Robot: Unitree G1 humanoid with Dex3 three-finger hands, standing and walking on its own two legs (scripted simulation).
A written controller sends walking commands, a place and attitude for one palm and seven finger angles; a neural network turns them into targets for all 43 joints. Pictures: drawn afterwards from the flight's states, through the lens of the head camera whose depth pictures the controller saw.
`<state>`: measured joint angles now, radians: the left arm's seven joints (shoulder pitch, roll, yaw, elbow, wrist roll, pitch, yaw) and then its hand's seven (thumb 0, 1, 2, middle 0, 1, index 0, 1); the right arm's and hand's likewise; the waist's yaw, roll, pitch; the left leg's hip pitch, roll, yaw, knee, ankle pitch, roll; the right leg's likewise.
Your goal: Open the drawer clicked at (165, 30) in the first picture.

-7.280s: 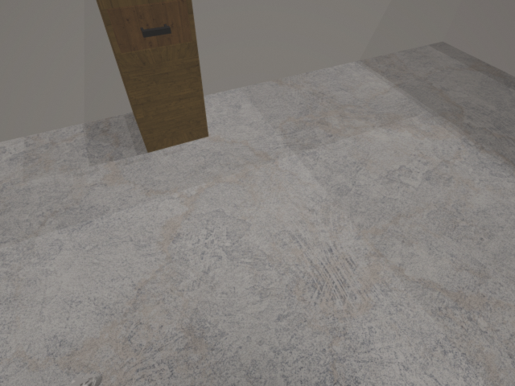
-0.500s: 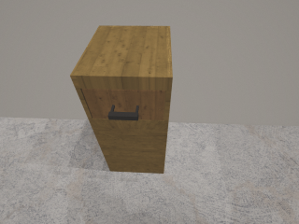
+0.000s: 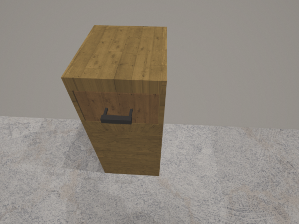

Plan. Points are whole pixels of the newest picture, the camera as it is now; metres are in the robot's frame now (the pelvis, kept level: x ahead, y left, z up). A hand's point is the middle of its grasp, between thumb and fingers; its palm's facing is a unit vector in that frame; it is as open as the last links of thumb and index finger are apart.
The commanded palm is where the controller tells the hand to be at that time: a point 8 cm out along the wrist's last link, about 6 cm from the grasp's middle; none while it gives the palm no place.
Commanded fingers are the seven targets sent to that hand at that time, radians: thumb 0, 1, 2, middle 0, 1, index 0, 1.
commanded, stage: raise the hand with hooked fingers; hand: left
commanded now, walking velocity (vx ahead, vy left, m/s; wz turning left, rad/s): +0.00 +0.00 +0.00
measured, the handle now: (117, 115) +0.53 +0.17 -0.09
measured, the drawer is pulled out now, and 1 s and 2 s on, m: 0.00 0.00 0.00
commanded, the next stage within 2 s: move the hooked fingers above the handle in 1.86 s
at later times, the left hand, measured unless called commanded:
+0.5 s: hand (76, 217) +0.15 +0.21 -0.06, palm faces +0.02 -0.09 -1.00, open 9.3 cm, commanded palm +0.16 +0.22 +0.00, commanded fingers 0.00 0.25 0.62 -0.25 -0.72 -0.25 -0.72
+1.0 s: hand (68, 173) +0.24 +0.24 +0.01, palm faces +0.07 -0.08 -0.99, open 12.2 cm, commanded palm +0.22 +0.24 +0.07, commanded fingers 0.00 -0.34 0.37 -0.29 -1.10 -0.29 -1.10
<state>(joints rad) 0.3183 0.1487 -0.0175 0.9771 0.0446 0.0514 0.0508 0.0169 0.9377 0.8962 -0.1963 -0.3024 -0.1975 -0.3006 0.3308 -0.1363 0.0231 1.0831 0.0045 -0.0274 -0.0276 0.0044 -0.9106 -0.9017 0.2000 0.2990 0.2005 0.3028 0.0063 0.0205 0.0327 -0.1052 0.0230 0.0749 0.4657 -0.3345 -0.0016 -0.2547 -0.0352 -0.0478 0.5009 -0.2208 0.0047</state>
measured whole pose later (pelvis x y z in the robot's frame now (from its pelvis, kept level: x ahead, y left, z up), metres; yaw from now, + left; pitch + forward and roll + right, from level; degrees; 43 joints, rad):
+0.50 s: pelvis -0.02 -0.03 -0.05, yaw +1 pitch +11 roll +3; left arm 0.41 0.33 -0.04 0.04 1.14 -0.12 0.52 0.00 0.46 0.71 -0.25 -0.58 -0.25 -0.58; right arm 0.01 -0.26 -0.06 0.49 -0.09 0.06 0.04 0.01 -0.91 -0.90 0.20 0.30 0.20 0.30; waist 0.13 -0.04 -0.11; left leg -0.61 0.03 0.06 0.90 -0.49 -0.03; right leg -0.77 -0.05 -0.03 0.95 -0.38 -0.04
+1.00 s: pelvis -0.01 +0.00 -0.02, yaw +0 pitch +6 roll +1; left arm 0.22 0.38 -0.02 0.01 1.02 -0.03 0.35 0.00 -0.12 0.46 -0.29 -0.96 -0.29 -0.95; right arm 0.19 -0.28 -0.06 0.62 -0.06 0.07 -0.01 0.01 -0.91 -0.90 0.20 0.30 0.20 0.30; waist 0.06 0.05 -0.04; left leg -0.39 0.01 0.07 0.69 -0.41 0.00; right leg -0.53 -0.05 -0.04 0.71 -0.29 0.00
